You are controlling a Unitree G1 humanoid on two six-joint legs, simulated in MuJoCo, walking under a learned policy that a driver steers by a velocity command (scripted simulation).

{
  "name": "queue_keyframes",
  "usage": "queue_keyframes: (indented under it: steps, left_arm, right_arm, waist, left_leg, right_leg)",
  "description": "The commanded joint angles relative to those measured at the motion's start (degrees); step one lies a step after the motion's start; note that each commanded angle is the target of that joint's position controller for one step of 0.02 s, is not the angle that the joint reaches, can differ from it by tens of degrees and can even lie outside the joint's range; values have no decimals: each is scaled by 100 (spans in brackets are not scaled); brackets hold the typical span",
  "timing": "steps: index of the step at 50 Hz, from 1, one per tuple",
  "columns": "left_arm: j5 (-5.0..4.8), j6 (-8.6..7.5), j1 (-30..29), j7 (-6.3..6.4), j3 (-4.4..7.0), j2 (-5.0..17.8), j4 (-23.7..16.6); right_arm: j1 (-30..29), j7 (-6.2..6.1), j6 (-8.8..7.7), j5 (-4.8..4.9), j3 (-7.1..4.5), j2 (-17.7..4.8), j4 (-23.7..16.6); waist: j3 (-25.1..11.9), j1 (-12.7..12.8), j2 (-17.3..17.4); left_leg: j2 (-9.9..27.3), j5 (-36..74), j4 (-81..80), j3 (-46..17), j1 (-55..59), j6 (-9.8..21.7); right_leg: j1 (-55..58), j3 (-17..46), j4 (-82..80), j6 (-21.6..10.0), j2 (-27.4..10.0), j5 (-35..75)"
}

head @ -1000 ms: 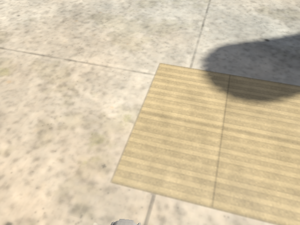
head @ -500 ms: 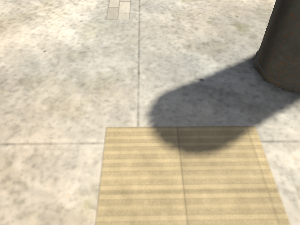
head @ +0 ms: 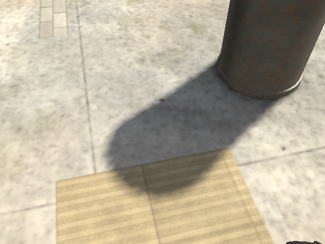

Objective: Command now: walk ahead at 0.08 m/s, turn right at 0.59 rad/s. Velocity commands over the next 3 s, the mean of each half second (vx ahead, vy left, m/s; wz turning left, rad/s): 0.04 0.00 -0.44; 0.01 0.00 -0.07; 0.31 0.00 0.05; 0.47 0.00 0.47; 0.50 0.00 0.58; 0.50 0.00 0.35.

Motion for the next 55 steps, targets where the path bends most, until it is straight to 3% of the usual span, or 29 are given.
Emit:
queue_keyframes:
  steps: [1, 3, 5, 6, 7, 8, 9, 10, 11, 12, 13, 14, 15, 16, 18, 19, 20, 22, 23, 24, 25, 26, 27, 31, 40, 49, 51, 52, 55]
  left_arm:
    - [48, -218, -1259, -109, 89, 814, -1145]
    - [111, -277, -1096, -184, 102, 923, -1251]
    - [90, -311, -796, -230, 125, 865, -1196]
    - [58, -306, -616, -250, 135, 862, -1206]
    - [-448, 283, -697, -7, 264, 942, -1257]
    - [-511, 544, -631, 123, 251, 967, -1358]
    - [-378, 671, -630, 157, 310, 1089, -1492]
    - [-282, 731, -633, 183, 265, 857, -1596]
    - [-227, 731, -278, 154, 132, 296, -1547]
    - [-216, 627, -258, 105, 142, 445, -1740]
    - [-183, 586, -273, 81, 189, 672, -1688]
    - [-250, 669, -343, 45, 252, 875, -1567]
    - [-227, 762, -473, 57, 215, 737, -1552]
    - [-193, 817, -606, 58, 150, 574, -1631]
    - [-189, 795, -920, 16, -63, 86, -1735]
    - [-181, 734, -1091, -15, -165, -101, -1776]
    - [-188, 686, -1146, -35, -193, -124, -1769]
    - [-148, 661, -824, -37, -147, -13, -1627]
    - [-69, 673, -790, -12, -134, 69, -1646]
    - [38, 684, -824, 61, -67, 493, -1809]
    - [104, 704, -1206, 61, -90, 697, -1944]
    - [100, 712, -1217, -8, -114, 400, -1899]
    - [90, 695, -1385, -46, -146, 200, -1929]
    - [2, 613, -1324, -32, -162, 119, -1886]
    - [-55, 584, -1199, -62, -83, -116, -1743]
    - [-96, 585, -958, -40, 52, -7, -1478]
    - [-145, 620, -774, 2, 117, 102, -1374]
    - [-180, 643, -650, 24, 146, 174, -1343]
    - [-276, 522, -115, 106, 184, 493, -1163]
  right_arm:
    - [851, 45, 65, 130, -18, -248, -235]
    - [892, 81, 65, 202, -77, -428, -316]
    - [705, 100, 184, 13, -27, -387, -326]
    - [587, 74, 222, 26, -40, -481, -388]
    - [-509, -195, 276, 626, -86, -261, -814]
    - [-423, -254, 276, 651, -8, -192, -774]
    - [-69, -239, 317, 532, -61, -263, -632]
    - [364, -222, 365, 441, -161, -494, -521]
    - [563, -257, 467, 322, -281, -956, -538]
    - [648, -220, 512, 93, -320, -1111, -546]
    - [489, -254, 475, 116, -305, -918, -665]
    - [196, -337, 471, 122, -255, -620, -693]
    - [23, -363, 482, 176, -179, -449, -712]
    - [-123, -378, 510, 248, -173, -483, -674]
    - [-226, -391, 578, 264, -164, -486, -622]
    - [-133, -385, 617, 257, -157, -478, -565]
    - [24, -373, 645, 275, -161, -505, -499]
    - [155, -314, 646, 338, -118, -457, -409]
    - [455, -264, 603, 304, -58, -283, -300]
    - [655, -220, 538, 212, -5, -104, -261]
    - [892, -170, 420, 69, 63, 77, -291]
    - [600, -214, 401, 117, 13, -182, -284]
    - [440, -236, 420, 167, -59, -396, -230]
    - [670, -266, 486, 186, -90, -288, 32]
    - [915, -266, 402, 236, -177, -305, 460]
    - [948, -268, 421, 250, -221, -380, 671]
    - [1032, -279, 438, 305, -245, -372, 754]
    - [1012, -282, 427, 343, -250, -359, 762]
    - [579, -143, 204, 441, -159, -165, 528]
  waist:
    - [-586, -701, 20]
    - [-494, -616, -169]
    - [-395, -388, -367]
    - [-410, -251, -395]
    - [-281, -276, -398]
    - [-393, -314, -304]
    - [-599, -393, -601]
    - [-706, -465, -490]
    - [-869, -292, 609]
    - [-846, -217, 1877]
    - [-964, -192, 1762]
    - [-880, -261, 1353]
    - [-752, -274, 1107]
    - [-595, -233, 986]
    - [-563, -213, 662]
    - [-652, -311, 691]
    - [-745, -387, 804]
    - [-792, -233, 914]
    - [-726, -233, 822]
    - [-695, -386, 156]
    - [-788, -832, -884]
    - [-788, -555, -1207]
    - [-392, -516, -912]
    - [65, -491, -445]
    - [-87, -464, -31]
    - [-76, -470, 46]
    - [-150, -446, -59]
    - [19, -383, -160]
    - [685, -186, -740]
  left_leg:
    - [-218, 1011, -259, 75, 1156, -151]
    - [-246, 1275, -982, 44, 1508, -255]
    - [-117, 1207, -1637, -140, 1101, -265]
    - [-58, 1103, -1909, -257, 836, -260]
    - [-480, 726, -3210, -91, 551, -27]
    - [-710, 1411, -3859, 127, 891, 24]
    - [-708, 1701, -4170, 141, 1422, 146]
    - [-171, 1953, -4356, -161, 2119, 357]
    - [1149, 3123, -4418, -1158, 2823, 822]
    - [2028, 4043, -4625, -2471, 2728, 1620]
    - [2161, 3897, -4587, -2702, 2645, 1845]
    - [1630, 3554, -4508, -1901, 2487, 1565]
    - [1215, 3150, -4583, -1426, 2288, 1356]
    - [1073, 3212, -4619, -1186, 2077, 1319]
    - [673, 3580, -4481, -498, 1642, 1179]
    - [587, 3609, -4414, -352, 1659, 1169]
    - [589, 3372, -4363, -352, 1760, 1184]
    - [550, 2616, -4158, -335, 1673, 1085]
    - [474, 2194, -4088, -349, 1480, 809]
    - [217, 1495, -3605, -127, 1009, 351]
    - [-101, 793, -3526, 174, 828, 68]
    - [-91, 954, -3662, 129, 1395, 45]
    - [-120, 1263, -3643, 212, 1526, 8]
    - [-83, 1515, -3887, 195, 1763, 50]
    - [14, 1817, -4177, 185, 2028, 72]
    - [20, 2166, -4249, 216, 2289, 137]
    - [-189, 1051, -3998, 470, 2182, 242]
    - [-277, 398, -3775, 573, 1878, 319]
    - [-427, -41, -2804, 577, 629, 585]
  right_leg:
    - [-981, 856, -629, -1090, -1179, 2422]
    - [-1127, 957, -432, -935, -1077, 2312]
    - [-516, 1526, -332, -1019, -1338, 1850]
    - [-71, 1857, -193, -1091, -1530, 1697]
    - [72, 1794, 413, -825, -1015, 964]
    - [1, 1866, 507, -736, -951, 564]
    - [-209, 1975, 597, -601, -924, 47]
    - [-751, 1778, 1003, -323, -674, -986]
    - [-1504, 861, 2414, 106, 20, -2731]
    - [-2373, 180, 3595, 470, 178, -3208]
    - [-2435, 267, 4573, 651, -236, -2945]
    - [-2343, 286, 4955, 849, -358, -2574]
    - [-2278, 196, 4994, 918, -415, -2335]
    - [-2178, 104, 4800, 943, -481, -2096]
    - [-1356, -263, 3661, 868, -578, -1869]
    - [-1006, -390, 3018, 819, -576, -1922]
    - [-739, -476, 2474, 806, -541, -1841]
    - [189, -686, 1024, 681, -387, -743]
    - [683, -503, 438, 588, -452, -305]
    - [1160, 477, 338, 341, -1237, 642]
    - [996, 1097, 369, -148, -1954, 879]
    - [305, 1116, 111, -358, -1747, -527]
    - [42, 942, 32, -188, -1424, -1336]
    - [-157, 651, -54, 151, -1091, -1556]
    - [519, 348, 194, 181, -894, -122]
    - [686, 141, 318, 244, -804, 441]
    - [716, 51, 363, 145, -690, -1032]
    - [605, 193, 250, 23, -745, -2236]
    - [582, 1599, -415, -587, -1602, -3830]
